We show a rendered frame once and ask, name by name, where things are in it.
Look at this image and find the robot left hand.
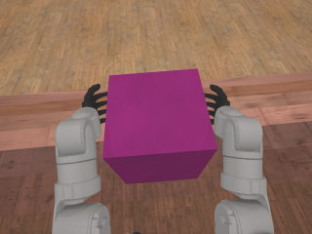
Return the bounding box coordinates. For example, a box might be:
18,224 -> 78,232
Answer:
82,84 -> 108,124

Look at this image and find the robot right hand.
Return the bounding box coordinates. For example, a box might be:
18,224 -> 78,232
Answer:
204,84 -> 230,125

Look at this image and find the robot left upper arm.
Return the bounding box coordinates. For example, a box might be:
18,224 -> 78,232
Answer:
53,203 -> 111,234

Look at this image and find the right robot forearm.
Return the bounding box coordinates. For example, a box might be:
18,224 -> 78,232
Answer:
214,105 -> 274,231

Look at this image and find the robot right upper arm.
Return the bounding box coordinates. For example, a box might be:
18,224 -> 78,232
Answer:
214,199 -> 274,234

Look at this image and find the left robot forearm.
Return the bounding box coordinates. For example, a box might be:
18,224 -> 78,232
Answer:
52,106 -> 102,234

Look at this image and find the carton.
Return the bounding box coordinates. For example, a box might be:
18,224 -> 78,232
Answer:
102,68 -> 217,184

